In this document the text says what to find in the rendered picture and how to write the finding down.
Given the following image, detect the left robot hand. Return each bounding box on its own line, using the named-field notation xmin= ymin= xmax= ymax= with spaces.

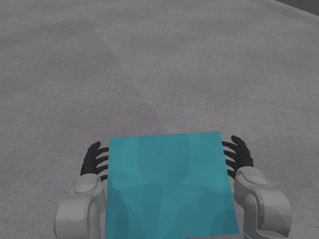
xmin=80 ymin=141 xmax=109 ymax=181

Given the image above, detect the carton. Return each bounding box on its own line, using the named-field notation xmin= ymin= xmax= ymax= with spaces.
xmin=105 ymin=131 xmax=239 ymax=239

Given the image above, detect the right robot hand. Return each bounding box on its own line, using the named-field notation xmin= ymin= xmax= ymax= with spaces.
xmin=221 ymin=135 xmax=254 ymax=179

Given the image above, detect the robot right forearm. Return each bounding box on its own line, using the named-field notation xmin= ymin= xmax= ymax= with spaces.
xmin=233 ymin=166 xmax=293 ymax=239

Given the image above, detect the robot left forearm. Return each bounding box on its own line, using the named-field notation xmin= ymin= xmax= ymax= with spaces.
xmin=54 ymin=173 xmax=107 ymax=239

